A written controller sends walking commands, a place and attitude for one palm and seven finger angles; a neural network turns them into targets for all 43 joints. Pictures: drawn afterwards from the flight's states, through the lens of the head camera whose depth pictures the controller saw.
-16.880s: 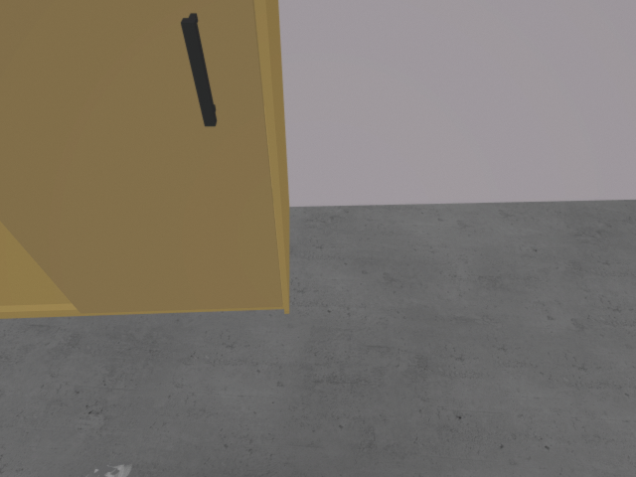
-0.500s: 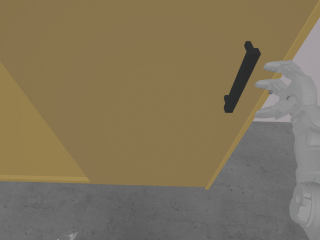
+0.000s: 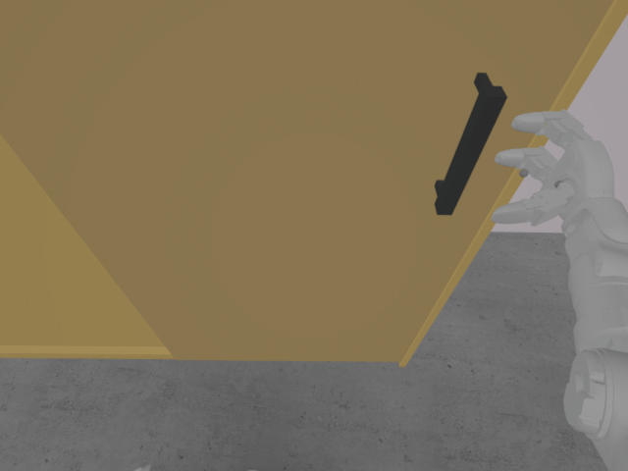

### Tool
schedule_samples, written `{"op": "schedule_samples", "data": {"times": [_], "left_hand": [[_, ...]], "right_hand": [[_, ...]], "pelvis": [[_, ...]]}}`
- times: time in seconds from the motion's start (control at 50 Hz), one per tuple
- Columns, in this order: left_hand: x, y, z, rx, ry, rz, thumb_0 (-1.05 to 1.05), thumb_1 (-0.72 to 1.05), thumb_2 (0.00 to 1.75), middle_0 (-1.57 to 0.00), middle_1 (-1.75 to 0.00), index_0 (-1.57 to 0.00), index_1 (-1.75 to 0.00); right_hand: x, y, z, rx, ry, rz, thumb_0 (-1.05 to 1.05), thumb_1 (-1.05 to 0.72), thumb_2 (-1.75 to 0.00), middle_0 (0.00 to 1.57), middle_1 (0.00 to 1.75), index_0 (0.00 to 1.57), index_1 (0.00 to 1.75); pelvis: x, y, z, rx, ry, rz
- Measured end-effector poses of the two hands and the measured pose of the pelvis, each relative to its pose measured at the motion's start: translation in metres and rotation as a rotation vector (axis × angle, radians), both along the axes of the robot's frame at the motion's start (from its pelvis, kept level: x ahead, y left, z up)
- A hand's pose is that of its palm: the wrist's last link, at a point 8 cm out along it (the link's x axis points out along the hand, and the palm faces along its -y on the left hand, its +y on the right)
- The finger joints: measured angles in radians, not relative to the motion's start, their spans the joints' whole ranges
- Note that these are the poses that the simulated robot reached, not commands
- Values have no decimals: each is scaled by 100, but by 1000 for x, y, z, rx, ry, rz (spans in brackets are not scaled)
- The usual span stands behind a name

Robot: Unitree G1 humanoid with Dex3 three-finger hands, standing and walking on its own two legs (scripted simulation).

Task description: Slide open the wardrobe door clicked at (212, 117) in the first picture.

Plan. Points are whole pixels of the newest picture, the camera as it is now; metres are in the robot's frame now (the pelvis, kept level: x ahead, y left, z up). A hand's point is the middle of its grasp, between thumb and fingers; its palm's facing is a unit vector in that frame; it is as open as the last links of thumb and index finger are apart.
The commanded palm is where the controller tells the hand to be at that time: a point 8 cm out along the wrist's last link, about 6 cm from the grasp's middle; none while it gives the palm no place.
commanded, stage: move the hooked fingers beside the handle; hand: right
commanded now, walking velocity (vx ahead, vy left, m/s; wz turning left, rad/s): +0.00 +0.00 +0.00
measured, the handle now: (461, 150) +0.49 -0.14 +0.16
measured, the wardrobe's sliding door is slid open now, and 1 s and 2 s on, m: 0.00 0.00 0.00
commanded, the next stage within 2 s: none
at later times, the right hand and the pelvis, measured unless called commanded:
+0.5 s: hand (524, 172) +0.45 -0.21 +0.16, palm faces -0.04 +1.00 -0.03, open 13.5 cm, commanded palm +0.45 -0.22 +0.16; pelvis +0.00 +0.00 +0.00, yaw -1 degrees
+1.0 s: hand (525, 172) +0.45 -0.21 +0.16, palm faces -0.04 +1.00 -0.03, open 13.4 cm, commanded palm +0.45 -0.23 +0.15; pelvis -0.01 +0.00 +0.00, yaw -1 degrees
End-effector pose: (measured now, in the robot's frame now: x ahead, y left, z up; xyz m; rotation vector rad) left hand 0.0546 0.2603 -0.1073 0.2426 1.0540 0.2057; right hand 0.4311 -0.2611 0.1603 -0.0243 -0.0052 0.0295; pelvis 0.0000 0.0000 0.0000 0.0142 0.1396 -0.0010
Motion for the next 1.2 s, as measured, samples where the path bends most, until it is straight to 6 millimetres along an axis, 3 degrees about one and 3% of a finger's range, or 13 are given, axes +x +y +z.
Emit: {"op": "schedule_samples", "data": {"times": [0.46,1.2], "left_hand": [[16,3,1,4,-20,-28,1,91,89,-20,-30,-20,-30],[-18,9,-1,21,17,6,1,91,89,-20,-30,-20,-30]], "right_hand": [[1,-1,0,-1,3,8,-1,50,-30,37,128,37,128],[2,-4,0,-1,2,27,-1,50,-30,40,125,40,124]], "pelvis": [[1,4,-1,1,9,-11],[-14,4,-7,3,32,-6]]}}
